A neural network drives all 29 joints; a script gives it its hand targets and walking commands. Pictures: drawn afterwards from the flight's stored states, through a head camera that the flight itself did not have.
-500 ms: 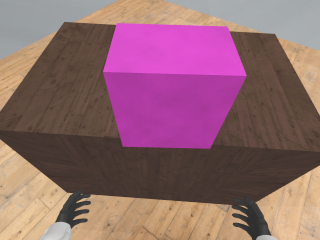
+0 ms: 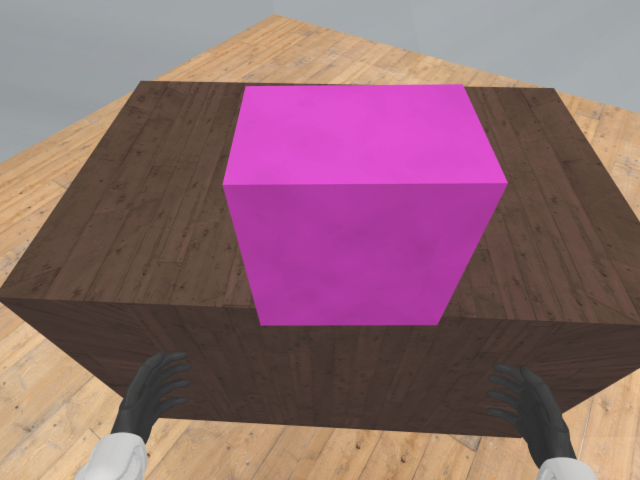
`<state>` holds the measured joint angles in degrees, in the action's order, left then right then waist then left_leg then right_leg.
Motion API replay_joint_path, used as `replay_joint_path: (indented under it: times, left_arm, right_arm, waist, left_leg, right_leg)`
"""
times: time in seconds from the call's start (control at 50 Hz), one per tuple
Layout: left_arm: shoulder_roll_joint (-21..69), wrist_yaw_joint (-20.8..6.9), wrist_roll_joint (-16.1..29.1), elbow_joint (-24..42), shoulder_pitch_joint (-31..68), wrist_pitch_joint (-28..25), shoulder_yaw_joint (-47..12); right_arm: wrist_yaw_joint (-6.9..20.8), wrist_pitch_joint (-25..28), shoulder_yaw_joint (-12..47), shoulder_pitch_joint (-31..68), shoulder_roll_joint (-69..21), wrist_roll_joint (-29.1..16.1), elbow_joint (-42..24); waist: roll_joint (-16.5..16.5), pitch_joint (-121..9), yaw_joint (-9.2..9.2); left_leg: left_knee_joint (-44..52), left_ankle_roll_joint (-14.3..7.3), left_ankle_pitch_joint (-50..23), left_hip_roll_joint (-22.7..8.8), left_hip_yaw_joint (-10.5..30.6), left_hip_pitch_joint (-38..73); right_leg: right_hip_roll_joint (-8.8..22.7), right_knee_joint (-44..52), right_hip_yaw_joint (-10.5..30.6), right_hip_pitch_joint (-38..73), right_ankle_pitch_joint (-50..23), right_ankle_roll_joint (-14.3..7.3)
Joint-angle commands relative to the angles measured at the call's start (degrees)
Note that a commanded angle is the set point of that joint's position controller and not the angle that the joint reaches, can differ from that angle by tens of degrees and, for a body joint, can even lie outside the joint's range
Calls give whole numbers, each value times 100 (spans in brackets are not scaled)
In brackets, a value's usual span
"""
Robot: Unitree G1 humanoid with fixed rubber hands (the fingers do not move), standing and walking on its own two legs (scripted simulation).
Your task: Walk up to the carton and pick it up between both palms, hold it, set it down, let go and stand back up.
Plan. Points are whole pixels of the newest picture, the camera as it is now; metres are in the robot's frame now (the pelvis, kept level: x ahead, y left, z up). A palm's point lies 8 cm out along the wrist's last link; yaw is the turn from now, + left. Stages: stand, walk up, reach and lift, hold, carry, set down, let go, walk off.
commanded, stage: reach and lift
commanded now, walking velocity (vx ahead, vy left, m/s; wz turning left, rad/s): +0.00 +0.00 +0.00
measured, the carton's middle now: (351, 217) +0.43 -0.01 +0.08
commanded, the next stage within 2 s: none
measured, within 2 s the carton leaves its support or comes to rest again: neither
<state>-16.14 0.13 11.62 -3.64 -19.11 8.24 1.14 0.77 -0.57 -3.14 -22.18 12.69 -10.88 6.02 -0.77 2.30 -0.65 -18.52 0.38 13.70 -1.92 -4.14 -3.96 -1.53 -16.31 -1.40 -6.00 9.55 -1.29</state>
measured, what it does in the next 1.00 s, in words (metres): stands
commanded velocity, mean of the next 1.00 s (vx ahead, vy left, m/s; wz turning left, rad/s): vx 0.00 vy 0.00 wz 0.00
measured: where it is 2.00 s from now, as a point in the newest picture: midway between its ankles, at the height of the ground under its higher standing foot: outside the picture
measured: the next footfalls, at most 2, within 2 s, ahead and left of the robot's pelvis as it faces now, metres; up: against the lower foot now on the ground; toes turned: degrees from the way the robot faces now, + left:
none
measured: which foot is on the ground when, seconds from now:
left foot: down 0.00-1.00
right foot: down 0.00-1.00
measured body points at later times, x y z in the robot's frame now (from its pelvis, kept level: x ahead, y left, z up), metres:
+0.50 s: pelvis -0.01 -0.01 +0.00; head +0.00 -0.01 +0.45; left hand +0.25 +0.23 +0.03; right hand +0.24 -0.24 +0.03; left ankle -0.04 +0.11 -0.75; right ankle -0.01 -0.11 -0.75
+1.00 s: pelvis -0.02 -0.01 +0.00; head +0.01 -0.01 +0.45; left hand +0.33 +0.22 +0.11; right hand +0.31 -0.26 +0.10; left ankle -0.04 +0.11 -0.75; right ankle -0.01 -0.11 -0.75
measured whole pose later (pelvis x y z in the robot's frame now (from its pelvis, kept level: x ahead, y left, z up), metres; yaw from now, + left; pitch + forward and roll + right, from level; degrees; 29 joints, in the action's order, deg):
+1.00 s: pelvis -0.02 -0.01 +0.00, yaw +0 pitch +2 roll +0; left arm -19.5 0.3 15.0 0.1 13.1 30.0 10.5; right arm -3.4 -18.8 -3.7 11.7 22.7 -24.6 4.5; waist -0.4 0.1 2.2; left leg -18.1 0.9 11.3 -2.3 -3.9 -9.0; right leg -2.0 -16.8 -1.6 -11.5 7.7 -2.0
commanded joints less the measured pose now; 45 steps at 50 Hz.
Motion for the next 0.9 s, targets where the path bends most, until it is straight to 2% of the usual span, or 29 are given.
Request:
replay_joint_path:
  times: [0.0, 0.06, 0.08, 0.16, 0.2, 0.22, 0.26, 0.3, 0.32, 0.34, 0.36, 0.38, 0.42, 0.44, 0.48, 0.52, 0.54, 0.62, 0.68, 0.7, 0.74, 0.78, 0.82, 0.88]
  left_arm:
    - [-714, 135, -20, 1210, 865, -359, 289]
    - [-764, 191, 35, 1211, 1348, -299, 314]
    - [-755, 219, 56, 1225, 1448, -314, 329]
    - [-718, 269, 197, 1020, 1959, -407, 247]
    - [-687, 287, 222, 794, 2055, -452, 252]
    - [-672, 288, 255, 665, 2007, -469, 260]
    - [-717, 279, 332, 629, 2196, -546, 246]
    - [-802, 256, 301, 782, 2146, -629, 319]
    - [-823, 245, 344, 735, 2213, -647, 340]
    - [-768, 221, 289, 694, 2171, -641, 350]
    - [-764, 203, 291, 716, 2200, -635, 390]
    - [-750, 179, 314, 708, 2317, -633, 390]
    - [-878, 166, 391, 791, 2654, -583, 396]
    - [-937, 167, 402, 806, 2814, -525, 410]
    - [-913, 177, 372, 784, 2971, -362, 462]
    - [-1045, 168, 444, 922, 3298, -206, 486]
    - [-1028, 187, 482, 986, 3374, -141, 522]
    - [-1096, 193, 391, 1367, 3654, 231, 625]
    - [-1190, 114, 381, 1503, 3824, 675, 854]
    - [-1171, 94, 377, 1582, 3895, 831, 896]
    - [-1280, 46, 393, 1619, 3983, 1129, 1069]
    - [-1244, 39, 324, 1721, 4108, 1403, 1178]
    - [-1368, 19, 298, 1831, 4412, 1608, 1308]
    - [-1334, 11, 296, 1643, 4700, 1872, 1350]
  right_arm:
    - [69, 230, -564, 635, 929, -134, -1051]
    - [69, 102, -667, 1069, 991, -277, -1019]
    - [64, 69, -674, 1151, 974, -258, -1025]
    - [101, -11, -707, 1705, 1001, -343, -1088]
    - [129, -62, -608, 1793, 999, -350, -974]
    - [145, -85, -602, 1804, 1050, -318, -948]
    - [149, -16, -604, 2056, 1101, -291, -1152]
    - [120, 61, -587, 2033, 1198, -409, -1237]
    - [98, 89, -591, 2163, 1253, -418, -1309]
    - [81, 111, -571, 2100, 1289, -450, -1233]
    - [58, 142, -574, 2186, 1338, -420, -1281]
    - [18, 150, -580, 2248, 1313, -426, -1324]
    - [-43, 123, -640, 2570, 1351, -442, -1348]
    - [-76, 64, -636, 2641, 1347, -456, -1322]
    - [-130, -69, -618, 2665, 1337, -537, -1032]
    - [-155, -161, -643, 3040, 1365, -616, -1211]
    - [-169, -193, -633, 3214, 1435, -647, -1284]
    - [-181, -442, -635, 3539, 1594, -889, -1379]
    - [-270, -714, -557, 3747, 1683, -1024, -1376]
    - [-305, -811, -536, 3752, 1745, -1101, -1319]
    - [-353, -986, -433, 3973, 1820, -1233, -1418]
    - [-405, -1135, -467, 4200, 1904, -1291, -1468]
    - [-438, -1249, -497, 4553, 2003, -1345, -1576]
    - [-450, -1472, -576, 4935, 2097, -1362, -1473]
  waist:
    - [-314, -794, 20]
    - [-401, -876, 18]
    - [-304, -803, 43]
    - [-259, -939, 0]
    - [-113, -915, -60]
    - [-24, -928, -15]
    - [170, -1076, -39]
    - [167, -1254, -91]
    - [268, -1338, -61]
    - [173, -1318, -33]
    - [141, -1379, -65]
    - [303, -1459, -1]
    - [242, -1476, -11]
    - [309, -1377, 26]
    - [177, -1245, 73]
    - [187, -1491, 97]
    - [242, -1727, 86]
    - [-61, -2074, 105]
    - [20, -2049, 154]
    - [41, -2101, 238]
    - [181, -2213, 207]
    - [110, -2268, 188]
    - [134, -2402, 234]
    - [52, -2371, 271]
  left_leg:
    - [16, 354, -2386, 43, 349, 316]
    - [146, 286, -1699, 42, 309, 16]
    - [175, 236, -1472, 43, 314, -97]
    - [243, 157, -1039, 20, 335, -291]
    - [282, 122, -996, -3, 371, -430]
    - [264, 98, -983, -3, 386, -367]
    - [251, 63, -1011, 1, 398, -325]
    - [192, 42, -1315, 61, 364, -317]
    - [147, 28, -1361, 73, 398, -323]
    - [129, 61, -1504, 75, 376, -243]
    - [126, 68, -1560, 96, 375, -220]
    - [75, 34, -1599, 98, 365, -232]
    - [110, 33, -1477, 125, 358, -339]
    - [137, 33, -1329, 112, 363, -435]
    - [210, 13, -1136, 117, 327, -464]
    - [153, -1, -1142, 143, 337, -459]
    - [153, -11, -1256, 130, 332, -410]
    - [72, 43, -1744, 168, 349, -242]
    - [21, 56, -1964, 220, 353, -271]
    - [20, 54, -2135, 214, 346, -168]
    - [35, 37, -2073, 227, 335, -158]
    - [80, 33, -2148, 240, 326, -239]
    - [70, 9, -1972, 259, 323, -228]
    - [93, 29, -1886, 218, 332, -340]
  right_leg:
    - [8, 145, 350, 83, -1335, -203]
    - [38, 120, 404, 200, -924, -195]
    - [58, 100, 412, 172, -829, -198]
    - [114, 71, 466, 145, -532, -165]
    - [103, 28, 455, 190, -565, -162]
    - [92, 23, 462, 219, -556, -159]
    - [88, 23, 460, 261, -619, -118]
    - [57, -43, 497, 409, -934, -113]
    - [72, -61, 512, 418, -1013, -96]
    - [47, -57, 525, 453, -1153, -105]
    - [63, -60, 528, 462, -1231, -103]
    - [62, -51, 528, 574, -1317, -79]
    - [63, -111, 551, 654, -1304, -69]
    - [70, -120, 528, 649, -1218, -73]
    - [99, -31, 553, 472, -1058, -59]
    - [93, -60, 531, 491, -1112, -28]
    - [87, -101, 521, 503, -1252, -31]
    - [44, -189, 547, 662, -1799, -38]
    - [61, -222, 563, 835, -2307, 47]
    - [30, -221, 567, 902, -2518, 48]
    - [29, -229, 546, 1042, -2631, 88]
    - [37, -271, 565, 1035, -2818, 101]
    - [49, -264, 558, 980, -2733, 114]
    - [22, -253, 518, 1002, -2552, 75]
